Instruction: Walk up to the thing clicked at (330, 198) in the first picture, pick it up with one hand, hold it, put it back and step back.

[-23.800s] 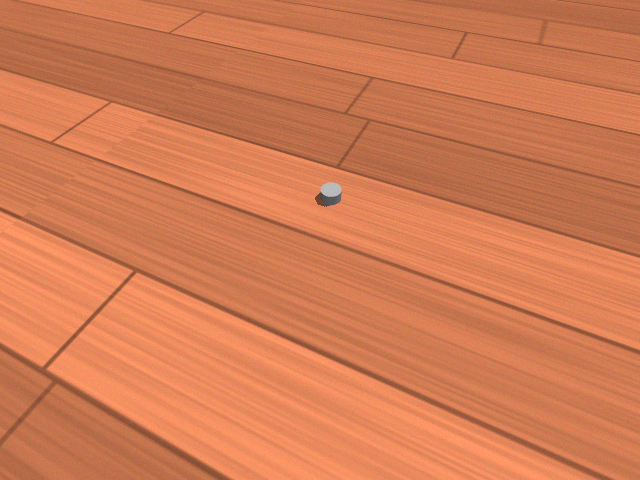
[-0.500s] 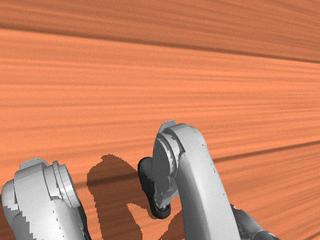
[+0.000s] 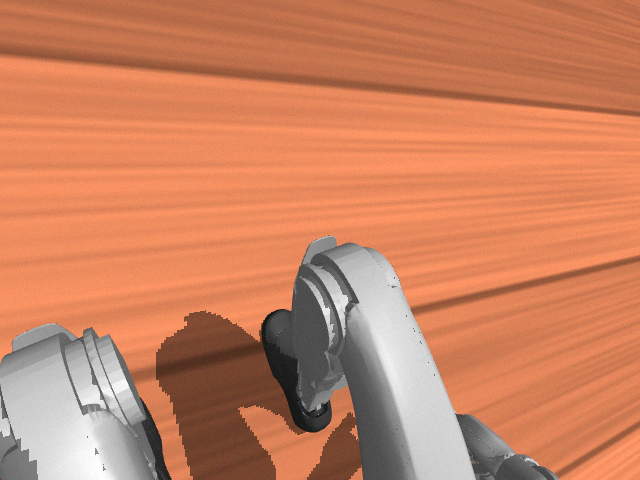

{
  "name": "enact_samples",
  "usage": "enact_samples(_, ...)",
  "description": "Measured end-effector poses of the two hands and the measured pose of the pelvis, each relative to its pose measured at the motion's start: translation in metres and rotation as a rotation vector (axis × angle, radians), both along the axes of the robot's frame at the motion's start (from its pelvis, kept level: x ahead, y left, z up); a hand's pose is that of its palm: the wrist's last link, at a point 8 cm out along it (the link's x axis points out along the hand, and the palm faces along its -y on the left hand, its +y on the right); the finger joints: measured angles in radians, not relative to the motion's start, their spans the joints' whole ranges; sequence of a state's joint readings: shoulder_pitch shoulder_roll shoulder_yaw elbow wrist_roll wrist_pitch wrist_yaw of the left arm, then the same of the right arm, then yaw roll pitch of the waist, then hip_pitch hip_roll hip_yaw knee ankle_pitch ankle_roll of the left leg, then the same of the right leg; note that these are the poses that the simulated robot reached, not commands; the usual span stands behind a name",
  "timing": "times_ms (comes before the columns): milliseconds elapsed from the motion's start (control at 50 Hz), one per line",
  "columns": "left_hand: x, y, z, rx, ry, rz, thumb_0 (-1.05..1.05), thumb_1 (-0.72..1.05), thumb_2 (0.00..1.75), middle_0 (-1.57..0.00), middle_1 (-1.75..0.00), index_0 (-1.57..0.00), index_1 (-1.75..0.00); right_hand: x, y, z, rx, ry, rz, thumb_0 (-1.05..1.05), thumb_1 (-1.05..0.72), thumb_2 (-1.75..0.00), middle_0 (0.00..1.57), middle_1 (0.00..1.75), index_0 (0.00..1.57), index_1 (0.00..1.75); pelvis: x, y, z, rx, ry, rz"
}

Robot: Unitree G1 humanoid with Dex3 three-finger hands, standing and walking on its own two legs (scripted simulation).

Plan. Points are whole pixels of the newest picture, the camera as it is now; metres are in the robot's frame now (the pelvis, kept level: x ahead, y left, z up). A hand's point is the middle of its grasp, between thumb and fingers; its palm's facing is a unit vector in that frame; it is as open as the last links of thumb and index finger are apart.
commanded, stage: rest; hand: left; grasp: from above
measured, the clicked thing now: out of the picture +0.45 +0.34 -0.27
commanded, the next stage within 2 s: open in 0.06 s
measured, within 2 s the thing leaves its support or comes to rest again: rests again in 1.38 s
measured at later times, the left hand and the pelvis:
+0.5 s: hand out of the picture +0.43 +0.33 -0.25, palm faces -0.45 -0.16 -0.88, open 12.4 cm; pelvis +0.00 +0.00 +0.00, yaw -1 degrees
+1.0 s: hand out of the picture +0.44 +0.33 -0.25, palm faces -0.46 -0.16 -0.87, open 13.8 cm; pelvis +0.00 +0.00 +0.00, yaw -1 degrees
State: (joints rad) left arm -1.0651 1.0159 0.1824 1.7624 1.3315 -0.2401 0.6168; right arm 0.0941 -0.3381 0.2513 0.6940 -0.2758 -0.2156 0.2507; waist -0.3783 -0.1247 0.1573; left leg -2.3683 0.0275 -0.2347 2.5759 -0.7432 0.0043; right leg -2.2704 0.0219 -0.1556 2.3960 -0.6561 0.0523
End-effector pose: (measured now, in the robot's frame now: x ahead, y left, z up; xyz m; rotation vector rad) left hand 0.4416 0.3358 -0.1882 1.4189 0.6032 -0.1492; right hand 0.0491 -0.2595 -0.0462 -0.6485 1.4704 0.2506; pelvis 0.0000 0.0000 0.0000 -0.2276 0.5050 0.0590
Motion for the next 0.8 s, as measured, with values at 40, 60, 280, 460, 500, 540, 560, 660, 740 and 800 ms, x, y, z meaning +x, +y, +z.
enact_samples(40, -0.0002, 0.0002, 0.0, -0.002, -0.001, 0.001, -0.01, -0.22, 0.69, -0.44, -0.81, -0.53, -0.8, -0.0006, 0.0006, 0.0007, -0.001, -0.001, 0.004, 0.0, -0.91, -0.9, 0.2, 0.3, 0.21, 0.3, -0.0006, 0.0002, 0.0001, -0.002, -0.003, -0.001)
enact_samples(60, -0.0003, 0.0002, 0.0, -0.002, -0.001, -0.001, -0.01, -0.22, 0.69, -0.44, -0.81, -0.53, -0.81, -0.001, 0.001, 0.0011, 0.0, 0.0, 0.006, 0.0, -0.91, -0.9, 0.2, 0.3, 0.21, 0.3, -0.0009, 0.0002, 0.0001, -0.002, -0.004, -0.001)
enact_samples(280, -0.0008, 0.0005, -0.0003, 0.0, 0.005, -0.018, -0.01, -0.21, 0.69, -0.42, -0.83, -0.51, -0.82, -0.0025, 0.0054, 0.0032, 0.008, -0.004, 0.031, 0.0, -0.91, -0.9, 0.2, 0.3, 0.21, 0.3, -0.0034, 0.0004, 0.0005, -0.008, -0.02, -0.005)
enact_samples(460, -0.0029, -0.0011, -0.0043, -0.002, 0.002, -0.031, -0.01, -0.24, 0.81, -0.28, -0.93, -0.34, -0.92, -0.0013, 0.0081, 0.0043, 0.017, -0.006, 0.055, 0.0, -0.9, -0.9, 0.2, 0.3, 0.21, 0.3, -0.0048, 0.0003, 0.0001, -0.012, -0.029, -0.006)
enact_samples(500, -0.0013, -0.0014, -0.0048, -0.003, -0.005, -0.03, -0.01, -0.28, 0.84, -0.24, -0.96, -0.3, -0.95, -0.001, 0.008, 0.0046, 0.017, -0.006, 0.057, 0.0, -0.9, -0.9, 0.2, 0.3, 0.21, 0.3, -0.0047, 0.0004, -0.0002, -0.013, -0.028, -0.007)
enact_samples(540, 0.0004, -0.0016, -0.005, 0.0, -0.01, -0.033, -0.01, -0.32, 0.88, -0.21, -0.99, -0.25, -0.97, -0.0006, 0.0075, 0.0051, 0.016, -0.005, 0.059, 0.0, -0.9, -0.9, 0.2, 0.3, 0.21, 0.3, -0.0043, 0.0005, -0.0002, -0.014, -0.026, -0.008)
enact_samples(560, 0.001, -0.0016, -0.0053, 0.003, -0.01, -0.032, -0.01, -0.34, 0.89, -0.19, -1.0, -0.23, -0.99, -0.0003, 0.0073, 0.0054, 0.016, -0.004, 0.059, 0.0, -0.9, -0.9, 0.2, 0.3, 0.21, 0.3, -0.0041, 0.0006, -0.0001, -0.015, -0.025, -0.008)
enact_samples(660, 0.0036, -0.0011, -0.0065, 0.006, -0.013, -0.021, 0.0, -0.41, 0.96, -0.13, -1.05, -0.16, -1.03, 0.0005, 0.0067, 0.0074, 0.017, -0.001, 0.058, 0.0, -0.9, -0.9, 0.2, 0.3, 0.21, 0.3, -0.0032, 0.0011, 0.0012, -0.018, -0.02, -0.009)
enact_samples(740, 0.0037, -0.0004, -0.0066, 0.005, -0.01, -0.009, 0.0, -0.45, 0.98, -0.11, -1.06, -0.13, -1.05, 0.0002, 0.0062, 0.0086, 0.017, 0.001, 0.052, 0.0, -0.9, -0.9, 0.2, 0.3, 0.21, 0.3, -0.0025, 0.0012, 0.0019, -0.019, -0.015, -0.01)
enact_samples(800, 0.0031, 0.0005, -0.0056, 0.005, -0.004, -0.007, 0.0, -0.46, 0.98, -0.09, -1.06, -0.11, -1.05, 0.0001, 0.0057, 0.0089, 0.018, 0.003, 0.049, 0.0, -0.9, -0.9, 0.2, 0.3, 0.21, 0.3, -0.0022, 0.0009, 0.0024, -0.018, -0.013, -0.009)
